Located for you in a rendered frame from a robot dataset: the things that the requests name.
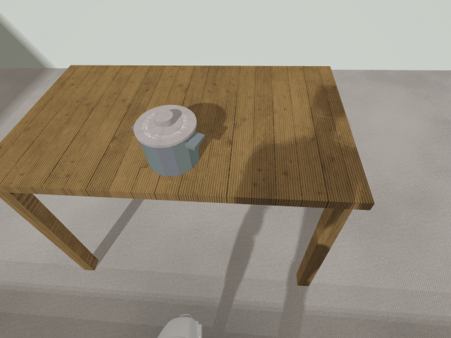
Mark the pot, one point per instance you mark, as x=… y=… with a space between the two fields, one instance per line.
x=174 y=160

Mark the knob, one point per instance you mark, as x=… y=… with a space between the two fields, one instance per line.
x=163 y=118

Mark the left robot thigh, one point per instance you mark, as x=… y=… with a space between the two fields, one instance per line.
x=183 y=327

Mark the table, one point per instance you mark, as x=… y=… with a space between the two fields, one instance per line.
x=274 y=135

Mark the lid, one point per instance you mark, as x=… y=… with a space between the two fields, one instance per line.
x=149 y=134

